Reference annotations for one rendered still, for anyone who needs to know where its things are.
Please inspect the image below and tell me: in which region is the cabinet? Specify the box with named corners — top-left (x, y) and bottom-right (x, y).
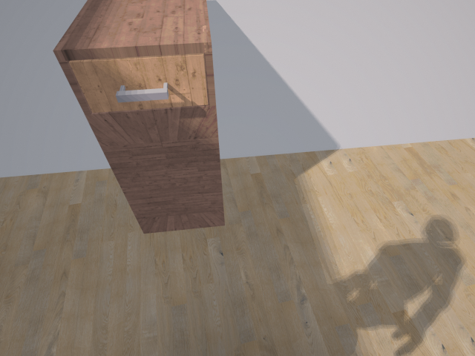
top-left (53, 0), bottom-right (225, 234)

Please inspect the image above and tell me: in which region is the drawer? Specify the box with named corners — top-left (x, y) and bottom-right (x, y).
top-left (69, 53), bottom-right (208, 113)

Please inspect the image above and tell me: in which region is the handle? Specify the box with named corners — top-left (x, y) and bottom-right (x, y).
top-left (116, 82), bottom-right (168, 102)

